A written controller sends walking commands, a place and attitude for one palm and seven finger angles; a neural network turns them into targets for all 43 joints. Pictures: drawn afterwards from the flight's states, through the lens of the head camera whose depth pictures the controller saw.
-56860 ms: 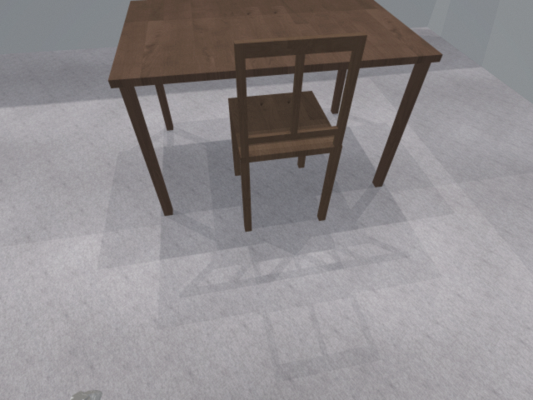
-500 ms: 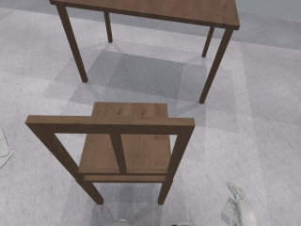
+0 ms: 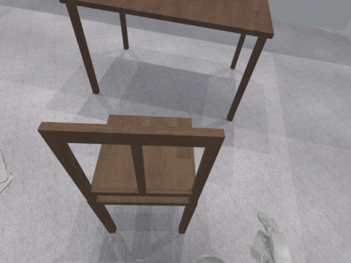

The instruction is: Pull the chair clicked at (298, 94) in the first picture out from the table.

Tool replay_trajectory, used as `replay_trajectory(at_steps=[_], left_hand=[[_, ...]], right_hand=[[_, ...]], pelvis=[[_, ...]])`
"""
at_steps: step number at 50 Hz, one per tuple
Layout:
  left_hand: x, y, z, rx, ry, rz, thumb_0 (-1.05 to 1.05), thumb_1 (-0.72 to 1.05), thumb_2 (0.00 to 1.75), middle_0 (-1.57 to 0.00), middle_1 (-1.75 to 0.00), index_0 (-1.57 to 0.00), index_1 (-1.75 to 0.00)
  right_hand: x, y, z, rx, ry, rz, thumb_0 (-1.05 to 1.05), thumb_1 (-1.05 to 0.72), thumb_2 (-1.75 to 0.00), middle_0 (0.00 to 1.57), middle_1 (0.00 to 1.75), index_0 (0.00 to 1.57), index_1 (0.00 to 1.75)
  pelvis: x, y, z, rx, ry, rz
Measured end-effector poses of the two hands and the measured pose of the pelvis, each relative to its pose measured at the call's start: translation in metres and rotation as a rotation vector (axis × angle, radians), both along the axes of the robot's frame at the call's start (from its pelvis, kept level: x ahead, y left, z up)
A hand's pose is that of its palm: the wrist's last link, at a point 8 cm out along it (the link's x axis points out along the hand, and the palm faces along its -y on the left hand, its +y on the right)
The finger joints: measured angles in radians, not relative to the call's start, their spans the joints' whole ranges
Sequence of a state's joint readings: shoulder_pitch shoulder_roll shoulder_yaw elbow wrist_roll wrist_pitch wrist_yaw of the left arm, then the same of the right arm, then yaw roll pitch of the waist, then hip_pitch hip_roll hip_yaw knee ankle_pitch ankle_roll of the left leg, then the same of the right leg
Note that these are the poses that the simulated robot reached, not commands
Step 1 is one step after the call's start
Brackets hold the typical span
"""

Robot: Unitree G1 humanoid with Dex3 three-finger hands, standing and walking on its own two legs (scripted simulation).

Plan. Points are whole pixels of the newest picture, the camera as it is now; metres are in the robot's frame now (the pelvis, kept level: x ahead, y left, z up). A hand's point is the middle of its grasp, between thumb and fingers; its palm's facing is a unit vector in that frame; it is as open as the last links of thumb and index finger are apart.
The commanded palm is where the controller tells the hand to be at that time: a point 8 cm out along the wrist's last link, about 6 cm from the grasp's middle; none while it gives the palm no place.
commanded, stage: step back with the hand held close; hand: left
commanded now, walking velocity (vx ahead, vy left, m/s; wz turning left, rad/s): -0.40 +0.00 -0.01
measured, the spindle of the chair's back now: (139, 170) +0.36 +0.13 -0.07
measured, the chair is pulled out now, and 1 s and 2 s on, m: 0.77 0.77 0.77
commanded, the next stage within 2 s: stop stepping back and stand still in 0.22 s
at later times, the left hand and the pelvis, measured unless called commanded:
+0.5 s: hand out of the picture +0.08 +0.22 +0.17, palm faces +0.37 -0.78 -0.51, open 7.4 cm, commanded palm +0.03 +0.27 +0.19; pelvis -0.12 -0.03 -0.01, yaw -1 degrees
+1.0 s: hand out of the picture -0.02 +0.25 +0.18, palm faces +0.47 -0.78 -0.41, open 7.4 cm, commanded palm -0.06 +0.28 +0.19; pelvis -0.20 -0.02 +0.00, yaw +0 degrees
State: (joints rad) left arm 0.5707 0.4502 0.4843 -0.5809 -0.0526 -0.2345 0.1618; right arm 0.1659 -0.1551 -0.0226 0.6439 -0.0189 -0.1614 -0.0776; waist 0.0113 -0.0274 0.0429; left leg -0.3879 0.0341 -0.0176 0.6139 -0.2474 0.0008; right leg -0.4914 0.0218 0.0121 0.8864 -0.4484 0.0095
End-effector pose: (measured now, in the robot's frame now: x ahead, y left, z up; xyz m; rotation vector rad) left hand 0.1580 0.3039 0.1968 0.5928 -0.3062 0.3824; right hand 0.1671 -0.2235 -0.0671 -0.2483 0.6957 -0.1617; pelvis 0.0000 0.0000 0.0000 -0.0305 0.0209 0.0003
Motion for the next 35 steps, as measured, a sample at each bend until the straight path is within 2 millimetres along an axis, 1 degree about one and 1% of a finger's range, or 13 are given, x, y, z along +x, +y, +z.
replay_trajectory(at_steps=[3, 5, 7, 11, 13, 16, 21, 25, 27, 32, 35], left_hand=[[-0.009, -0.009, 0.005, -0.018, -0.003, -0.012, 0.02, 0.89, 0.9, -0.21, -0.3, -0.21, -0.31], [-0.018, -0.018, 0.006, -0.002, -0.001, -0.032, 0.02, 0.89, 0.9, -0.21, -0.3, -0.21, -0.31], [-0.026, -0.027, 0.006, 0.024, 0.004, -0.053, 0.02, 0.89, 0.9, -0.21, -0.3, -0.21, -0.31], [-0.04, -0.036, 0.006, 0.01, 0.008, -0.081, 0.01, 0.89, 0.9, -0.21, -0.3, -0.21, -0.31], [-0.048, -0.035, 0.006, 0.011, 0.0, -0.086, 0.01, 0.89, 0.9, -0.21, -0.3, -0.21, -0.31], [-0.062, -0.031, 0.002, 0.029, -0.019, -0.101, 0.01, 0.89, 0.9, -0.21, -0.3, -0.21, -0.31], [-0.09, -0.034, -0.006, -0.007, 0.026, -0.081, 0.01, 0.89, 0.9, -0.21, -0.3, -0.21, -0.31], [-0.117, -0.043, -0.004, 0.024, 0.035, -0.06, 0.02, 0.89, 0.9, -0.21, -0.3, -0.21, -0.31], [-0.128, -0.043, -0.001, 0.011, 0.019, -0.047, 0.01, 0.89, 0.9, -0.21, -0.3, -0.21, -0.31], [-0.147, -0.03, -0.004, -0.071, -0.024, 0.007, 0.01, 0.88, 0.9, -0.21, -0.3, -0.22, -0.31], [-0.156, -0.023, -0.008, -0.098, -0.031, 0.019, 0.01, 0.89, 0.9, -0.21, -0.3, -0.21, -0.31]], right_hand=[[-0.012, 0.002, 0.003, 0.029, -0.017, 0.02, 0.01, -0.9, -0.9, 0.2, 0.3, 0.2, 0.3], [-0.019, 0.0, 0.0, 0.041, -0.029, 0.037, 0.01, -0.9, -0.9, 0.2, 0.3, 0.2, 0.3], [-0.027, -0.005, -0.005, 0.046, -0.035, 0.049, 0.01, -0.9, -0.9, 0.2, 0.3, 0.2, 0.3], [-0.053, -0.017, -0.007, 0.031, 0.012, 0.02, 0.01, -0.9, -0.9, 0.2, 0.3, 0.2, 0.3], [-0.067, -0.023, -0.004, 0.013, 0.028, -0.005, 0.01, -0.9, -0.9, 0.2, 0.3, 0.2, 0.3], [-0.085, -0.031, -0.003, -0.019, 0.006, -0.035, 0.01, -0.9, -0.9, 0.2, 0.3, 0.2, 0.3], [-0.12, -0.036, 0.0, 0.006, -0.016, -0.05, 0.01, -0.9, -0.9, 0.2, 0.3, 0.2, 0.3], [-0.146, -0.043, -0.009, 0.026, -0.005, -0.037, 0.01, -0.9, -0.9, 0.2, 0.3, 0.2, 0.3], [-0.16, -0.047, -0.012, 0.022, 0.021, -0.037, 0.01, -0.9, -0.9, 0.2, 0.3, 0.2, 0.3], [-0.192, -0.054, -0.008, -0.011, 0.046, -0.078, 0.01, -0.9, -0.9, 0.2, 0.3, 0.2, 0.3], [-0.206, -0.053, -0.001, -0.024, 0.025, -0.099, 0.01, -0.9, -0.9, 0.2, 0.3, 0.2, 0.3]], pelvis=[[-0.01, -0.004, 0.004, -0.01, -0.008, -0.011], [-0.018, -0.009, 0.002, -0.009, -0.008, -0.017], [-0.028, -0.014, -0.002, -0.018, -0.008, -0.029], [-0.048, -0.017, 0.001, 0.0, -0.004, -0.028], [-0.057, -0.016, 0.002, 0.017, -0.003, -0.022], [-0.073, -0.014, -0.006, 0.014, -0.007, -0.011], [-0.099, -0.022, -0.003, 0.012, -0.034, -0.025], [-0.117, -0.03, -0.007, 0.003, -0.065, -0.023], [-0.125, -0.031, -0.006, 0.007, -0.079, -0.02], [-0.139, -0.024, -0.001, 0.01, -0.079, -0.017], [-0.153, -0.02, 0.001, 0.015, -0.1, -0.015]])
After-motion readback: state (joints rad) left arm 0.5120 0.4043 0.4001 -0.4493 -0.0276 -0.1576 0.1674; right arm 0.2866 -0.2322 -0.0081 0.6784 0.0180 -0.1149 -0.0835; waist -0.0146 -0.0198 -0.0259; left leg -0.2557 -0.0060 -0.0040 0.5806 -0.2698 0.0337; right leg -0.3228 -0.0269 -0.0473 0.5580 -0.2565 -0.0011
